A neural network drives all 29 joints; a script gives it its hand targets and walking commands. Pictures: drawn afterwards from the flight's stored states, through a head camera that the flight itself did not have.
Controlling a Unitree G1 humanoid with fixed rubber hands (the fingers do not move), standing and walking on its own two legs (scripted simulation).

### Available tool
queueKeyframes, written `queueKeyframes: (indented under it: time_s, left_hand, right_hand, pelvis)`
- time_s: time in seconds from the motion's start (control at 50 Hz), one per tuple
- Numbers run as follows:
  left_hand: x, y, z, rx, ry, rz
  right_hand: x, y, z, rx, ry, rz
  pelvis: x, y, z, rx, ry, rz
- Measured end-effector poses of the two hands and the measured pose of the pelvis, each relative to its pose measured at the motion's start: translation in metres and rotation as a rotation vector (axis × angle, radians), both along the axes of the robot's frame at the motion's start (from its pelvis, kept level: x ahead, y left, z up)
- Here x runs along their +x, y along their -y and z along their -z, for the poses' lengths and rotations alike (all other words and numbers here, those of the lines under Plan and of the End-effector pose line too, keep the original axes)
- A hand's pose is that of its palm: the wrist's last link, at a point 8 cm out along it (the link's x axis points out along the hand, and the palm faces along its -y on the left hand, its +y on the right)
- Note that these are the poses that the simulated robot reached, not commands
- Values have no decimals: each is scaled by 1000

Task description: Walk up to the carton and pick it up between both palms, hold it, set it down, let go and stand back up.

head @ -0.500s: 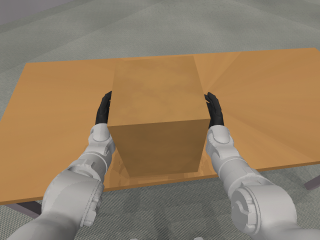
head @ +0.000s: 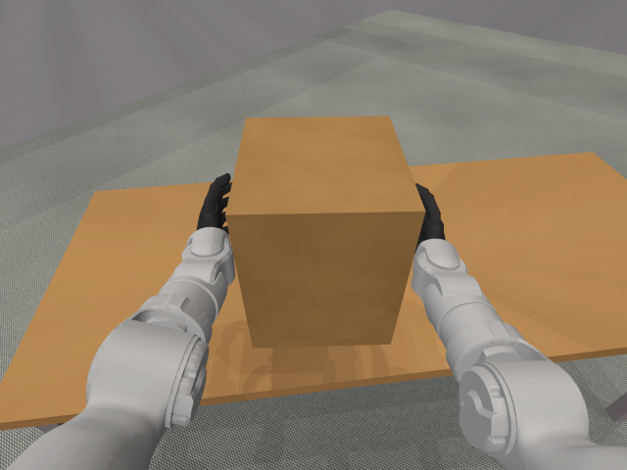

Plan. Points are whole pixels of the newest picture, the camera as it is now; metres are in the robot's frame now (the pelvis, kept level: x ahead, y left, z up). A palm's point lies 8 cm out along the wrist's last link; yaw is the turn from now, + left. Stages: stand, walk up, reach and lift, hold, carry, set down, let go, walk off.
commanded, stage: reach and lift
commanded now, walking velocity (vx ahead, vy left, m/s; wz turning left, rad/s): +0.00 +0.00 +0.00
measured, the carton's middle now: (320, 233) +0.44 +0.01 +0.10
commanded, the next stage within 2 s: hold in 1.66 s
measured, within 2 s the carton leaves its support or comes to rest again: neither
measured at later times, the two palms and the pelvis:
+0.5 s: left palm (223, 226) +0.43 +0.14 +0.14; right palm (440, 212) +0.43 -0.15 +0.14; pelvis +0.02 -0.03 +0.02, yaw +0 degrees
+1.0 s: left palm (194, 216) +0.40 +0.16 +0.18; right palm (432, 200) +0.41 -0.13 +0.18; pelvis +0.03 -0.01 +0.02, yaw +0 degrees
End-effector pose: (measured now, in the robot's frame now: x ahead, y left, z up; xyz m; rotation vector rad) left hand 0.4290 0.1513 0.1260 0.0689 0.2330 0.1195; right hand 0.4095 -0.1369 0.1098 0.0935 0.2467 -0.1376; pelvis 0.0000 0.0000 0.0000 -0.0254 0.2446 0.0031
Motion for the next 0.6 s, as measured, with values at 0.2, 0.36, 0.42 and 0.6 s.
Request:
queueKeyframes:
  time_s: [0.2, 0.36, 0.42, 0.6]
  left_hand:
    - [-9, 11, -3, 12, -44, -43]
    - [-2, 19, -9, -30, -3, -62]
    - [-1, 17, -7, -40, -18, -63]
    - [-6, 8, -19, -54, 10, -54]
  right_hand:
    - [6, 12, -3, 37, -48, -42]
    - [19, 20, -22, 26, -12, -55]
    - [21, 19, -25, -2, -27, -60]
    - [17, 9, -42, -15, -5, -56]
  pelvis:
    - [3, 22, -8, 30, 24, -1]
    - [11, 32, -12, 42, 18, 0]
    - [15, 33, -14, 42, 23, 0]
    - [25, 24, -19, 30, 55, 1]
